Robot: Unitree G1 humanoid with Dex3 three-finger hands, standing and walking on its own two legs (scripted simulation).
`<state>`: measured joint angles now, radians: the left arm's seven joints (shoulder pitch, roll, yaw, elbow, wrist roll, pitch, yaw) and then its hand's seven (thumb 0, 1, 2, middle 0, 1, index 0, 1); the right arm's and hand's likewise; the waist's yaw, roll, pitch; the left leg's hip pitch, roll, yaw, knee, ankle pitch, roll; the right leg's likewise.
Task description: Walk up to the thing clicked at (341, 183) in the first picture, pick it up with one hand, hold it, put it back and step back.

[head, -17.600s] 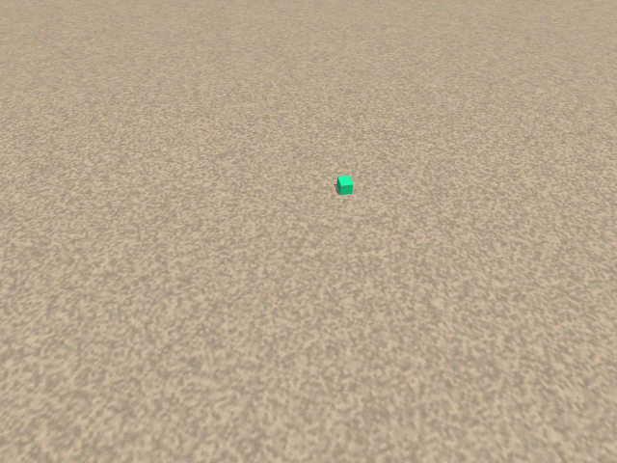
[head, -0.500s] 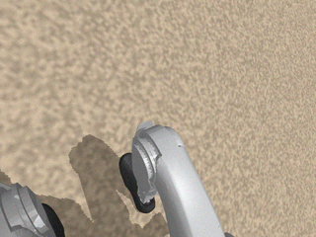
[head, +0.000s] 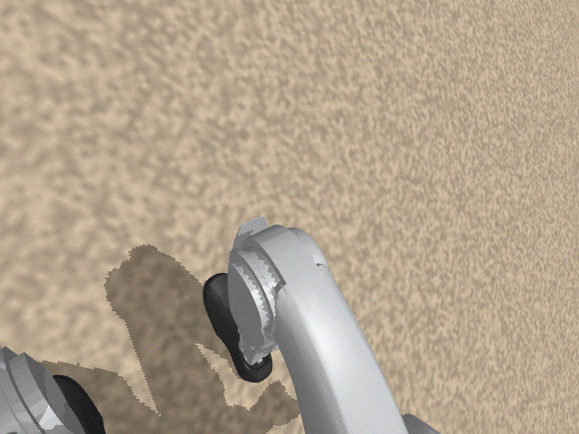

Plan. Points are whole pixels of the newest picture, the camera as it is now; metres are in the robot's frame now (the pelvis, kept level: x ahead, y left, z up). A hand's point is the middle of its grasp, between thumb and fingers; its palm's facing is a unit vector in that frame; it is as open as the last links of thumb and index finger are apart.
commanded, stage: rest palm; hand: left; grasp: from above
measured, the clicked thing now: out of the picture +0.48 +0.34 -0.29
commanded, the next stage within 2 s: close in 0.34 s
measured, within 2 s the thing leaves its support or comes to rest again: neither
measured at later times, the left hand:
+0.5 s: hand out of the picture +0.47 +0.33 -0.27, palm faces -0.34 -0.33 -0.88, open 13.6 cm
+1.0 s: hand out of the picture +0.48 +0.33 -0.26, palm faces -0.32 -0.33 -0.89, open 11.6 cm
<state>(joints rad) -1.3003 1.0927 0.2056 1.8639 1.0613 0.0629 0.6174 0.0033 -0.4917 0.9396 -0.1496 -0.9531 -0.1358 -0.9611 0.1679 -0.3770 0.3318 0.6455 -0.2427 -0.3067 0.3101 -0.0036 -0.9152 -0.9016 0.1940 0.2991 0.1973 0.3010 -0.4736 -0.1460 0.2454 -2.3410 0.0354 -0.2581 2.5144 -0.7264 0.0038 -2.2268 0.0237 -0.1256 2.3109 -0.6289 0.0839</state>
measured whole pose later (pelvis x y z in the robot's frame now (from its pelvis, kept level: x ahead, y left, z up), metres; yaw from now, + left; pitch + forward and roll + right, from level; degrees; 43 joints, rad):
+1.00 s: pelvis +0.00 +0.00 +0.01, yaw -1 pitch +31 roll -16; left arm -1.29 1.09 0.20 1.82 1.02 0.08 0.63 0.00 -0.11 0.64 -0.39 -0.77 -0.41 -0.75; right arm 0.17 -0.38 0.34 0.63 -0.24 -0.30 0.31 0.00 -0.90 -0.90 0.19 0.30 0.20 0.30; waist -0.47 -0.15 0.25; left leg -2.33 0.04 -0.27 2.49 -0.73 0.00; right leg -2.21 0.03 -0.14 2.28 -0.63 0.08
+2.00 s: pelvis +0.00 +0.00 +0.01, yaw -1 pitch +30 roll -16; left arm -1.29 1.11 0.17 1.85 1.03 0.06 0.62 -0.01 0.06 0.39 -0.63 -0.53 -0.66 -0.50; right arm 0.16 -0.37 0.36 0.64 -0.24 -0.28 0.28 0.00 -0.90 -0.89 0.20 0.30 0.20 0.30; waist -0.48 -0.14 0.25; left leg -2.33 0.04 -0.27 2.49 -0.73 0.01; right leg -2.20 0.03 -0.14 2.28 -0.62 0.09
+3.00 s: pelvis +0.01 -0.01 +0.01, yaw +5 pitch +34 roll -9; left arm -1.17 0.81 0.14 1.54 1.00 0.18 0.37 -0.01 0.01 0.42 -0.70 -0.50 -0.73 -0.49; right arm 0.19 -0.33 0.15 0.71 -0.15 -0.16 0.26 0.00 -0.90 -0.89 0.20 0.30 0.20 0.30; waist -0.34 -0.01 0.02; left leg -2.32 0.03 -0.17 2.43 -0.71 -0.02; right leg -2.26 -0.01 -0.06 2.30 -0.65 0.06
